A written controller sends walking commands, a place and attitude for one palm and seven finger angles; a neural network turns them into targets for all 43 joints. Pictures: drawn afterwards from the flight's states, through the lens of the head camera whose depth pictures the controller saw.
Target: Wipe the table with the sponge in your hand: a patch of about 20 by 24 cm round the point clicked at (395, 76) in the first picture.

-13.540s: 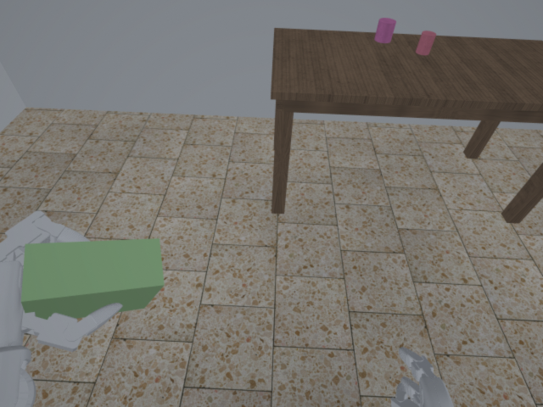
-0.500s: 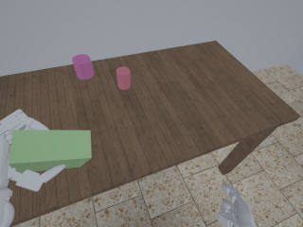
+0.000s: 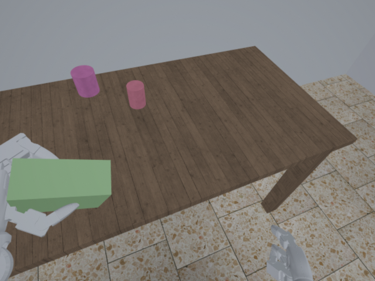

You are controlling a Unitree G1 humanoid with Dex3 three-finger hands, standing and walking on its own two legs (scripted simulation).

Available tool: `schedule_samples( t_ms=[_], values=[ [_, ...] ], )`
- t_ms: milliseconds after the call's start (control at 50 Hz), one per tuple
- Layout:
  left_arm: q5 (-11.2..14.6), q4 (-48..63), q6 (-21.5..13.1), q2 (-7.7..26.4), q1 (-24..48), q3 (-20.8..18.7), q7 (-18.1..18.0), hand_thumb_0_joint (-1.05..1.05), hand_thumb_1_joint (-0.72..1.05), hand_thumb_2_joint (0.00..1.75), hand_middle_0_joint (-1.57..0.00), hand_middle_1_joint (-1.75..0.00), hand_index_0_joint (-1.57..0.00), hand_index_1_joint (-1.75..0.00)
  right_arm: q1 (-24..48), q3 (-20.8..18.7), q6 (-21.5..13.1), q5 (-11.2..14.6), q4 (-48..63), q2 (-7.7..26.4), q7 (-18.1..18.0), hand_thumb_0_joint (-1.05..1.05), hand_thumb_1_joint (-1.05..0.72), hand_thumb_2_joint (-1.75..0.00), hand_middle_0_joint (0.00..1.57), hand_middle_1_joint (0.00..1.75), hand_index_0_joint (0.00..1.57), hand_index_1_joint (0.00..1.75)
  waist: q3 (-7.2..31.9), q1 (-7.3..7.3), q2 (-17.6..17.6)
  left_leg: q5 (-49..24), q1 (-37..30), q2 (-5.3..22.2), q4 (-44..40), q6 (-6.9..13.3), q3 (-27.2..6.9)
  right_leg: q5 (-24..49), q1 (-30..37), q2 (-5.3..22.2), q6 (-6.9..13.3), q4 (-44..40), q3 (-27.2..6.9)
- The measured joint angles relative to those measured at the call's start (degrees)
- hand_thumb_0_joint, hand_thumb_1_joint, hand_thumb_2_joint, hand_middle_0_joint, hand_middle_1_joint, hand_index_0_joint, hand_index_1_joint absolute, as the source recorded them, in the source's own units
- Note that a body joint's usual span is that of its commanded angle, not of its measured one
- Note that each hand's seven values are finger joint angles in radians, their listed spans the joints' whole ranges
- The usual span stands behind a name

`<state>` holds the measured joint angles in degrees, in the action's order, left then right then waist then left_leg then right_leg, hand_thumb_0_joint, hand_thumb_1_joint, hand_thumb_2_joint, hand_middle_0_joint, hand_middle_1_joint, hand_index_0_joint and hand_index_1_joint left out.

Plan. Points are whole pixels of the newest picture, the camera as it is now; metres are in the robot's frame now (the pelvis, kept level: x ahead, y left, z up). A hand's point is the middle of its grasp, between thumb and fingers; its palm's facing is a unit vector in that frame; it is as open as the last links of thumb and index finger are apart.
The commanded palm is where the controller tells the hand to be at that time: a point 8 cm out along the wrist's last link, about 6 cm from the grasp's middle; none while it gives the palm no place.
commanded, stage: shuffle to correct the standing spot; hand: left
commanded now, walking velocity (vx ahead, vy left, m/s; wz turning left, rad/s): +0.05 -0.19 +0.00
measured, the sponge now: (77, 186) +0.23 +0.21 +0.13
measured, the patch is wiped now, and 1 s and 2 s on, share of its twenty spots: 0.00 0.00 0.00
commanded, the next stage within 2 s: come to a stop and stand still in 0.02 s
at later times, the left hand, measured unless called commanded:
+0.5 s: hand (17, 169) +0.23 +0.28 +0.18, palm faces +0.42 -0.76 -0.49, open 9.7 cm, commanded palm +0.15 +0.28 +0.17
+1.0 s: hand out of the picture +0.20 +0.33 +0.16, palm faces +0.43 -0.83 -0.35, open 9.7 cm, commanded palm +0.13 +0.35 +0.17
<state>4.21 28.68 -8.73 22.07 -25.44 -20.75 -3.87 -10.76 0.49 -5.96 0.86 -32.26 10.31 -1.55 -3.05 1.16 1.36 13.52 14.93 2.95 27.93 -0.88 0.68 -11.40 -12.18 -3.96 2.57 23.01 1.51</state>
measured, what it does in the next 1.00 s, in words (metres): shifts its weight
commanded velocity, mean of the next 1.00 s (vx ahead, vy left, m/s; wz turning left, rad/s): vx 0.00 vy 0.00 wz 0.00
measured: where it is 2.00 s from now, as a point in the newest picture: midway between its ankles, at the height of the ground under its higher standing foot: outside the picture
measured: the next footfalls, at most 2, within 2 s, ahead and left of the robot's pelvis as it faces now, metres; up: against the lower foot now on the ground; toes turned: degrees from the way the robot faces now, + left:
none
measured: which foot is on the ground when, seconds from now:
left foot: down 0.00-1.00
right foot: down 0.00-1.00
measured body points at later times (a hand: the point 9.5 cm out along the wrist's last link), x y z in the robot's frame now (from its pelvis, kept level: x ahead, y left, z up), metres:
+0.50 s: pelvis +0.00 -0.01 +0.00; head +0.03 +0.01 +0.45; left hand +0.20 +0.32 +0.20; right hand +0.18 -0.23 -0.08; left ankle +0.01 +0.12 -0.74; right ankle +0.01 -0.09 -0.74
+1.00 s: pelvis -0.02 +0.07 +0.00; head +0.00 +0.10 +0.45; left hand +0.17 +0.37 +0.18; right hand +0.16 -0.13 -0.07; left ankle +0.01 +0.13 -0.74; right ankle +0.01 -0.09 -0.74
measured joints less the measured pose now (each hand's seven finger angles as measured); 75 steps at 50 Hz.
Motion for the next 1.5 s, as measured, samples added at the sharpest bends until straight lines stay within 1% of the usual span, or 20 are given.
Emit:
schedule_samples(
  t_ms=[80,200,260,320,420,440,460,480,500,560,620,660,700,740,840,900,980,1080,1220,1500],
  values=[
    [0.4,0.6,0.6,0.0,-0.2,0.1,0.0,-0.01,-0.46,1.02,-0.78,-1.35,-0.78,-1.35,-0.2,-0.7,0.2,0.1,0.0,0.8,-0.3,0.02,-0.9,-0.9,0.2,0.3,0.2,0.3,0.1,-0.31,-0.3,0.6,0.3,0.8,1.0,-0.7,-0.3,-0.7,-0.3,-0.8,0.8,1.0,0.3],
    [0.9,1.2,0.9,0.3,-1.4,-0.2,-0.3,-0.01,-0.46,1.02,-0.78,-1.35,-0.77,-1.35,-0.4,-1.5,0.7,0.4,-0.2,1.9,-0.7,0.02,-0.9,-0.9,0.2,0.3,0.2,0.3,0.7,-1.39,-1.0,1.7,0.8,1.6,2.7,-1.2,-0.9,-1.6,-0.5,-1.7,1.7,2.0,0.8],
    [0.8,0.6,0.7,-0.1,-2.3,0.2,-0.7,-0.01,-0.46,1.02,-0.78,-1.35,-0.77,-1.35,-0.6,-1.5,0.8,0.5,-0.8,2.5,-0.9,0.02,-0.9,-0.9,0.2,0.3,0.2,0.3,1.1,-2.04,-1.6,1.8,0.6,1.6,2.6,-0.8,-1.3,-1.6,0.1,-1.7,1.7,1.5,1.2],
    [0.5,0.0,0.7,-0.2,-3.3,0.5,-1.1,-0.01,-0.46,1.02,-0.78,-1.35,-0.77,-1.35,-0.5,-1.4,1.0,0.5,-1.6,2.9,-1.1,0.02,-0.9,-0.9,0.2,0.3,0.2,0.3,1.2,-2.15,-1.9,1.3,-0.3,1.3,1.4,-0.9,-1.3,-1.3,0.9,-1.4,1.4,0.6,1.2],
    [0.1,-0.9,0.8,-0.2,-3.3,0.8,-1.5,-0.01,-0.46,1.02,-0.78,-1.35,-0.77,-1.35,0.0,-1.1,1.0,0.5,-2.1,2.9,-1.5,0.02,-0.9,-0.9,0.19,0.3,0.2,0.3,0.9,-1.24,-2.2,0.2,-1.5,0.5,-0.7,-0.8,-1.0,-0.4,2.0,-0.6,0.8,-1.0,0.9],
    [-2.1,-1.8,1.0,1.6,-0.2,0.3,-0.1,-0.01,-0.46,1.02,-0.78,-1.35,-0.78,-1.35,-0.7,-1.7,0.1,0.1,-1.7,2.6,-1.7,0.02,-0.9,-0.9,0.19,0.3,0.2,0.3,0.3,0.14,-2.1,-0.1,-1.1,0.6,-0.3,-0.5,-0.7,-0.1,2.1,-0.6,0.4,-1.5,1.0],
    [-3.2,-4.4,-0.6,4.1,4.2,-0.7,1.0,-0.01,-0.46,1.02,-0.78,-1.35,-0.78,-1.35,-1.3,-1.9,-0.8,-0.2,-1.9,2.2,-1.8,0.02,-0.9,-0.9,0.19,0.3,0.2,0.3,-0.1,1.43,-1.6,-1.2,-0.4,0.3,0.1,0.3,-0.7,0.3,1.7,-0.3,0.4,-1.5,1.2],
    [-3.2,-7.2,-1.8,5.5,8.0,-2.0,1.2,-0.01,-0.46,1.02,-0.78,-1.35,-0.78,-1.35,-1.2,-1.8,-1.1,-0.1,-2.0,2.0,-1.4,0.02,-0.9,-0.9,0.19,0.3,0.2,0.3,-0.5,2.35,-1.1,-1.7,-0.4,0.0,-0.3,0.6,-0.5,0.4,1.1,0.0,0.5,-1.0,1.1],
    [-2.9,-9.5,-2.4,5.8,10.7,-3.4,0.9,-0.01,-0.46,1.02,-0.78,-1.35,-0.78,-1.35,-0.9,-1.6,-1.1,0.1,-1.9,2.1,-0.9,0.02,-0.9,-0.9,0.19,0.3,0.2,0.3,-0.7,2.78,-1.0,-1.5,-0.4,-0.1,-0.7,0.5,-0.2,0.4,0.5,0.1,0.4,-0.4,0.8],
    [-1.6,-10.5,-2.3,3.1,11.9,-5.3,-1.0,-0.01,-0.46,1.02,-0.78,-1.35,-0.77,-1.35,0.4,-1.0,-1.4,0.4,-1.2,2.2,0.7,0.02,-0.9,-0.9,0.2,0.3,0.2,0.3,-1.3,2.14,-1.3,-1.2,-0.7,-0.8,-1.2,0.6,1.1,0.5,-0.2,1.0,-0.7,0.5,-0.4],
    [-1.4,-6.5,-2.3,-0.5,6.6,-2.0,-1.5,-0.01,-0.46,1.02,-0.77,-1.35,-0.77,-1.35,0.9,-0.7,-1.8,0.4,-0.8,1.8,1.3,0.02,-0.9,-0.9,0.2,0.3,0.2,0.3,-1.2,1.01,-1.3,-1.5,-1.3,-1.8,-1.6,1.8,2.4,0.8,-0.1,2.0,-1.9,0.6,-1.6],
    [-1.8,-4.2,-2.6,-1.8,3.1,1.2,-0.7,-0.01,-0.46,1.02,-0.77,-1.36,-0.77,-1.35,0.6,-0.3,-2.1,0.1,-0.6,1.3,1.0,0.02,-0.9,-0.9,0.2,0.3,0.2,0.3,-1.0,0.51,-0.8,-1.7,-1.5,-2.4,-1.8,2.5,2.8,0.9,0.0,2.6,-2.4,0.5,-2.0],
    [-2.3,-3.1,-2.9,-1.5,0.7,2.8,0.1,-0.01,-0.46,1.02,-0.77,-1.36,-0.77,-1.35,0.3,0.3,-2.2,-0.1,-0.7,0.6,0.4,0.02,-0.9,-0.9,0.2,0.3,0.2,0.3,-0.9,0.22,0.0,-1.9,-1.5,-3.0,-2.0,3.1,2.9,1.1,0.1,3.2,-2.9,0.4,-2.1],
    [-2.5,-2.9,-3.3,-0.5,0.2,3.0,0.5,-0.01,-0.46,1.02,-0.77,-1.35,-0.77,-1.35,-0.3,0.7,-2.3,-0.2,-0.5,-0.1,-0.2,0.02,-0.9,-0.9,0.2,0.3,0.2,0.3,-1.0,0.32,0.9,-2.1,-1.4,-3.6,-2.0,3.7,2.8,1.2,0.1,3.8,-3.3,0.4,-2.0],
    [-3.1,-3.9,-4.0,1.3,3.5,-0.6,-0.3,-0.01,-0.46,1.02,-0.78,-1.35,-0.77,-1.35,-1.4,1.6,-3.4,-0.3,-0.8,-1.1,-0.5,0.02,-0.9,-0.9,0.2,0.3,0.2,0.3,-1.9,1.45,2.1,-2.4,-0.9,-4.8,-1.5,4.7,2.4,1.0,-0.2,4.9,-3.6,1.2,-1.5],
    [-3.3,-3.5,-4.6,0.4,5.4,-1.8,-1.1,-0.01,-0.46,1.02,-0.77,-1.36,-0.77,-1.35,-1.6,1.9,-4.2,-0.4,-1.5,-1.2,0.0,0.02,-0.9,-0.9,0.2,0.3,0.2,0.3,-2.1,2.09,2.1,-2.4,-0.8,-5.3,-1.5,5.2,2.4,0.9,-0.3,5.4,-3.5,1.2,-1.4],
    [-3.8,-2.6,-5.1,-1.5,5.8,-0.7,-1.5,-0.01,-0.46,1.02,-0.77,-1.36,-0.77,-1.36,-1.3,2.1,-4.5,-0.7,-2.1,-1.4,0.7,0.02,-0.9,-0.9,0.2,0.3,0.2,0.3,-1.9,2.41,1.8,-2.6,-1.0,-5.8,-2.0,5.5,2.7,1.1,-0.1,5.8,-3.5,0.7,-1.8],
    [-4.2,-2.9,-4.9,-1.7,5.1,0.9,-1.1,-0.01,-0.46,1.02,-0.77,-1.36,-0.77,-1.36,-0.4,2.1,-3.9,-0.8,-1.9,-1.6,0.9,0.02,-0.9,-0.9,0.2,0.3,0.21,0.3,-1.9,1.73,1.4,-2.7,-1.5,-5.9,-2.7,5.5,3.0,1.4,0.3,5.9,-3.6,-0.1,-2.1],
    [-3.5,-2.1,-4.6,0.2,3.0,-0.1,-0.9,-0.01,-0.46,1.02,-0.77,-1.36,-0.77,-1.36,0.2,1.6,-3.0,-0.7,-0.9,-1.1,0.5,0.02,-0.9,-0.9,0.2,0.3,0.2,0.3,-2.2,0.44,1.0,-2.6,-1.5,-5.3,-2.8,5.0,2.7,2.1,1.0,5.4,-4.8,-1.5,-1.8],
    [-2.5,-2.5,-3.7,-1.0,0.9,0.8,-1.1,-0.01,-0.46,1.02,-0.77,-1.36,-0.77,-1.36,-0.2,-0.1,-2.2,-0.2,-1.5,1.6,-0.8,0.02,-0.9,-0.9,0.2,0.3,0.2,0.3,-0.9,0.52,-0.2,-2.1,-1.3,-3.6,-2.4,3.7,1.8,2.1,1.4,3.8,-3.6,-2.3,-1.0]
  ],
)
